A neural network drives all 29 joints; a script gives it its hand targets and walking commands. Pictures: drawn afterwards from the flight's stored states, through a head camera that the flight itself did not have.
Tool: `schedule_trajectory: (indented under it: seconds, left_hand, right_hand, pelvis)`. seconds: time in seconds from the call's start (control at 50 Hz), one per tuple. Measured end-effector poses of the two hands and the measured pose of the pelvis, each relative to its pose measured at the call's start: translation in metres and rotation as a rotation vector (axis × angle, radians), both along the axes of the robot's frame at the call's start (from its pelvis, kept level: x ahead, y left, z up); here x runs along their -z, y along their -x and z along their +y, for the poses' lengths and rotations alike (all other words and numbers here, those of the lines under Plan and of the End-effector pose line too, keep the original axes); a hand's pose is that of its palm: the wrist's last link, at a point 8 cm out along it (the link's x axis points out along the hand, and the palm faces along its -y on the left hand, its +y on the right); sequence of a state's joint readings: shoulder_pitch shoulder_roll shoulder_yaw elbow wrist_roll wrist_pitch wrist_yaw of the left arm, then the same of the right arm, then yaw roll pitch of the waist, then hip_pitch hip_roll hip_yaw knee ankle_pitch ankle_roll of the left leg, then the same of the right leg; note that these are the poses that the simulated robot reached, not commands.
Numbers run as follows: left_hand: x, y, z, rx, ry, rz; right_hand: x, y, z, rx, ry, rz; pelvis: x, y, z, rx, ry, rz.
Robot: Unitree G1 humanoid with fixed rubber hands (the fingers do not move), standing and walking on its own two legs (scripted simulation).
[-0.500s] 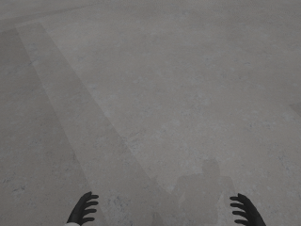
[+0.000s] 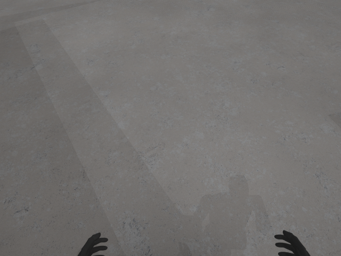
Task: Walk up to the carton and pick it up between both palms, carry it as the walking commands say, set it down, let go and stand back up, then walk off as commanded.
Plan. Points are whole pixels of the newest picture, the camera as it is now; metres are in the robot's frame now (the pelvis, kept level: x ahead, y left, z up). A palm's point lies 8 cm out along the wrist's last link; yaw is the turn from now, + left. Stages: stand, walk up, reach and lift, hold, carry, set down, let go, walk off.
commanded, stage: stand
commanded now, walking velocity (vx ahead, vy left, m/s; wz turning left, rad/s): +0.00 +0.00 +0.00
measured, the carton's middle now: out of the picture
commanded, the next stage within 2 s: walk up in 1.72 s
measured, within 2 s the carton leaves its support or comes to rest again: neither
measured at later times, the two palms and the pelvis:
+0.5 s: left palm out of the picture +0.10 +0.25 -0.11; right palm out of the picture +0.11 -0.27 -0.09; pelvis +0.00 +0.00 +0.00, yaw +0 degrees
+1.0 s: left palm out of the picture +0.08 +0.25 -0.12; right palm out of the picture +0.09 -0.28 -0.10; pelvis -0.01 +0.00 +0.00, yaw +0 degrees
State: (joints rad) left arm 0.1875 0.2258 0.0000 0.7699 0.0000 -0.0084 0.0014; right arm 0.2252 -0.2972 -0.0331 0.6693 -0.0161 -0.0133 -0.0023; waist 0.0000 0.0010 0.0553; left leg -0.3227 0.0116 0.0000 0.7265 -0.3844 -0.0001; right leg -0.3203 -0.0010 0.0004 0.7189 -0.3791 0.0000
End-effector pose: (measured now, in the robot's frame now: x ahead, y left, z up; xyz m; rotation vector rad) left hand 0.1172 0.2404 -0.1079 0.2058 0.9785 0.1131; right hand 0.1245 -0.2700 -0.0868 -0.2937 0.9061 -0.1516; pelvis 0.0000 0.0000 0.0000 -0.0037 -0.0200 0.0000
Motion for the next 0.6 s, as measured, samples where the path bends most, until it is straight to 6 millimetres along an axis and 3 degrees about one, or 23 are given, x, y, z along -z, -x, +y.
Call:
schedule_trajectory:
  seconds: [0.6]
  left_hand:
    - [0.006, 0.017, 0.006, -0.016, -0.012, 0.053]
  right_hand:
    - [0.007, 0.014, -0.004, 0.019, 0.000, 0.038]
  pelvis:
    - [0.000, 0.002, -0.001, 0.000, -0.001, -0.003]
